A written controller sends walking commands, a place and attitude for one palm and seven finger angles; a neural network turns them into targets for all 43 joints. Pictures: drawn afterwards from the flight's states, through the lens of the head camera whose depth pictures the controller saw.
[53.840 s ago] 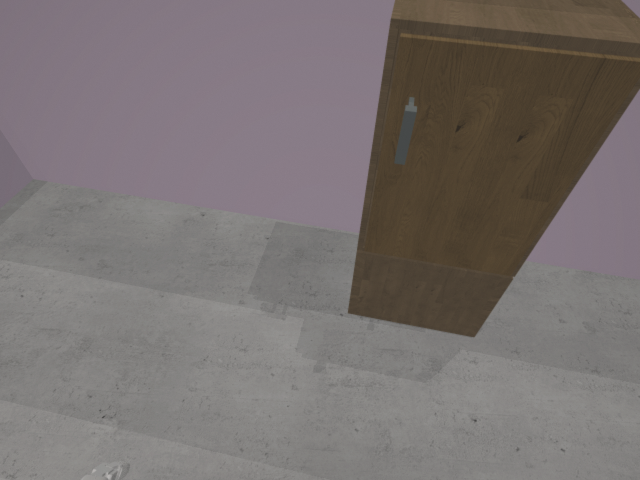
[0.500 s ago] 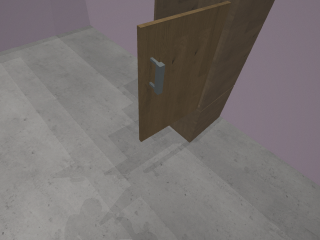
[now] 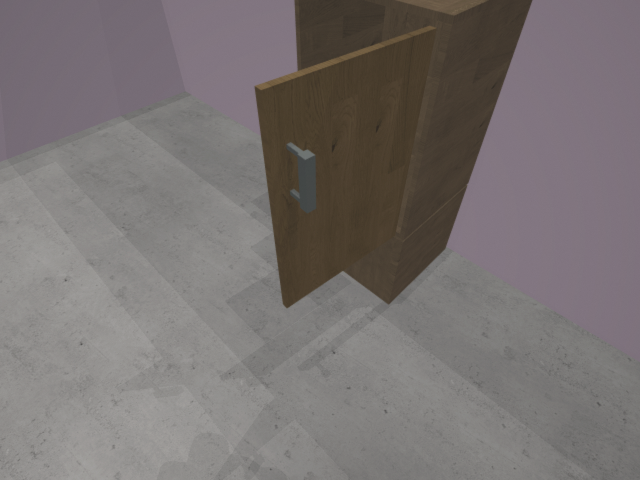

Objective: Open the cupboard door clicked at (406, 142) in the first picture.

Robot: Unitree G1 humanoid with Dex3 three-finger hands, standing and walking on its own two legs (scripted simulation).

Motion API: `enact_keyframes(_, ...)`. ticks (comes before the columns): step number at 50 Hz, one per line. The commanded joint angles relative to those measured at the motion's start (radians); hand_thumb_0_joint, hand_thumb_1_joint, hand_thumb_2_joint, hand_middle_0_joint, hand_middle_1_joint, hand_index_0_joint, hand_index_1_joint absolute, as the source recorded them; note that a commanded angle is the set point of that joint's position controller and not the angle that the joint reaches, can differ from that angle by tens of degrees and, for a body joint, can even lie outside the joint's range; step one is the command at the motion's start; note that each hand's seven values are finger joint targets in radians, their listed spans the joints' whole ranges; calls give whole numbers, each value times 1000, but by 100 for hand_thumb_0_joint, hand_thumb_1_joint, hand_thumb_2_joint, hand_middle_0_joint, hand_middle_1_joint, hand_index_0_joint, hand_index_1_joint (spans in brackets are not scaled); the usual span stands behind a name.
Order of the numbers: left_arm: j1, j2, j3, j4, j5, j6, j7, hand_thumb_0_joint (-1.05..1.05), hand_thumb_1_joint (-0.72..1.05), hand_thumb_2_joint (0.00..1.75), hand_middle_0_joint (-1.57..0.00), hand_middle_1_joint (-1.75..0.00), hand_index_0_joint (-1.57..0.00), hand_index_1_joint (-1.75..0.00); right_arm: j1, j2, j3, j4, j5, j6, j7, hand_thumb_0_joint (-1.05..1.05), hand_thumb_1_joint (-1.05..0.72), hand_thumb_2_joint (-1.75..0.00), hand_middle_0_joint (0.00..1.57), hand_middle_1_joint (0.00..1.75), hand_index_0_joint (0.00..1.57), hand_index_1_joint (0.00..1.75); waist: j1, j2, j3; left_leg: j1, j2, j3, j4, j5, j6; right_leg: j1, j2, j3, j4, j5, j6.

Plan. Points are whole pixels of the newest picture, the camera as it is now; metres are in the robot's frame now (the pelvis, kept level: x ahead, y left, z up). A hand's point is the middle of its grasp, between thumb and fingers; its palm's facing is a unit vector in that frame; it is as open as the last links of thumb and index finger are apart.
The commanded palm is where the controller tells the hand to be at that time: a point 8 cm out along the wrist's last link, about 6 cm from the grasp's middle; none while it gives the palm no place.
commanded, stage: let the arm hang, fingers relaxed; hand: left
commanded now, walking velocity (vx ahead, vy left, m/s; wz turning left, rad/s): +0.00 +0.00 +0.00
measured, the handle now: (300, 177) +0.61 +0.07 +0.04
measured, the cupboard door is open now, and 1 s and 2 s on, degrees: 84 84 84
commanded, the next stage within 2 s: look to check the result in 0.20 s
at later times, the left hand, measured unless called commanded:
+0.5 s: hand out of the picture -0.02 +0.16 -0.17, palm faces +0.07 -0.98 -0.19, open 7.3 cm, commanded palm none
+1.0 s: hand out of the picture +0.01 +0.15 -0.17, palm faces +0.06 -0.98 -0.17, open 7.4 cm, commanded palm none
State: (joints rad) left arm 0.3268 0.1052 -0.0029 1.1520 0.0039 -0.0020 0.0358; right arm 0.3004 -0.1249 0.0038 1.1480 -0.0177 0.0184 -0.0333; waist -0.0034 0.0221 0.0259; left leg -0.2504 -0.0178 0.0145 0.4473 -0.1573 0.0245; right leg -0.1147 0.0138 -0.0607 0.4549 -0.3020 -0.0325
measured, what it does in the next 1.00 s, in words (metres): stands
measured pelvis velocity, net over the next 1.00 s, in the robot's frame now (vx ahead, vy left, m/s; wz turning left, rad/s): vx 0.03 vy -0.01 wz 0.00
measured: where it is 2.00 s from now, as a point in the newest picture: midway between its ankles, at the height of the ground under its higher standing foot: outside the picture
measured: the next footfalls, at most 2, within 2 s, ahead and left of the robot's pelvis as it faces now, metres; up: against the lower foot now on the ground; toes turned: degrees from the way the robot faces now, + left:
none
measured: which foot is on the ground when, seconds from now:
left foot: down 0.00-1.00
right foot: down 0.00-1.00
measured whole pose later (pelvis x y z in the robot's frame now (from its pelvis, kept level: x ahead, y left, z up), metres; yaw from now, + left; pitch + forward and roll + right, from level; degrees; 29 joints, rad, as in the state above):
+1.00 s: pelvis +0.03 -0.01 +0.00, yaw +0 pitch -2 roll +0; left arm 0.31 0.11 0.00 1.15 0.00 -0.01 0.04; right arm 0.27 -0.14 0.01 1.15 -0.02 0.01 -0.05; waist 0.00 0.01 0.04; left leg -0.20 -0.01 0.01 0.42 -0.18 0.01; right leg -0.05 0.02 -0.06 0.38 -0.31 -0.04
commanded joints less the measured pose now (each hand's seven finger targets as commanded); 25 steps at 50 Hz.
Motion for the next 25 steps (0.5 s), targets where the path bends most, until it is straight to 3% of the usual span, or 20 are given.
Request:
enact_keyframes(1, 98, 103, 25, -11, 0, -6, 8, 0, 90, 90, -20, -30, -20, -30, 58, -70, -7, -12, -4, -13, -9, 0, -90, -90, 20, 30, 20, 30, 3, 1, 100, 20, 94, -100, -85, 26, 18, -122, -114, 98, -135, 23, -27)
enact_keyframes(25, 92, 98, 27, -11, -1, -10, 9, 0, 90, 90, -20, -30, -20, -30, 41, -81, -10, -11, -1, -16, -16, 0, -90, -90, 20, 30, 20, 30, -1, -31, 68, 78, 102, -95, -68, 125, 19, -73, -117, 90, -148, 131, -19)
